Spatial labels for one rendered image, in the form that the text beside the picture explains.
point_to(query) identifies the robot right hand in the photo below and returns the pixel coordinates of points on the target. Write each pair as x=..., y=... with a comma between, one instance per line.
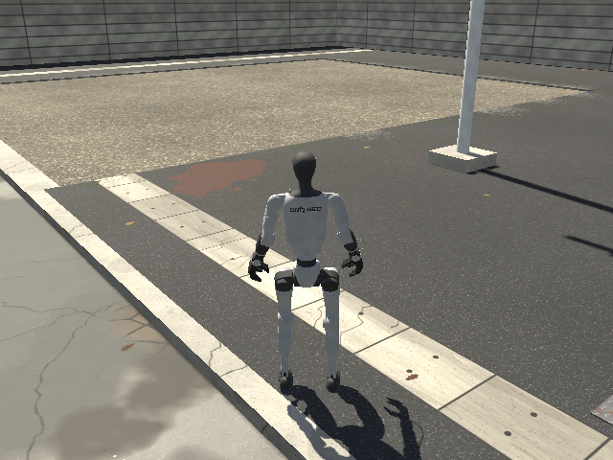
x=349, y=262

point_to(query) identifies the right robot thigh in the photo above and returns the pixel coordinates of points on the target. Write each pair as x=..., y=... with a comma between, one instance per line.
x=330, y=283

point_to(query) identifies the robot thigh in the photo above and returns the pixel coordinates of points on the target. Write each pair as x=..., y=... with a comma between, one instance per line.
x=284, y=280
x=330, y=283

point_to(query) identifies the robot right upper arm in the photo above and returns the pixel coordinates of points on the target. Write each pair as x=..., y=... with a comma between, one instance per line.
x=335, y=202

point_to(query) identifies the robot right forearm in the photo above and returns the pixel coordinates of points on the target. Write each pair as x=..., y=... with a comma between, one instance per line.
x=352, y=249

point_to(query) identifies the robot left hand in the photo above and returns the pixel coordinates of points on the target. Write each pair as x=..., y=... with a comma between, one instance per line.
x=252, y=270

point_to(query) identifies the robot left upper arm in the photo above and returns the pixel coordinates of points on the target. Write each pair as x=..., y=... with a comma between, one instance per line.
x=274, y=204

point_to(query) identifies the robot left forearm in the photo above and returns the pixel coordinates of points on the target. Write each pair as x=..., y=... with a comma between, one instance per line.
x=259, y=253

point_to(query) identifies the left robot thigh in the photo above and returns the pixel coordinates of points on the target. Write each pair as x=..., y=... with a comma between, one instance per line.
x=284, y=280

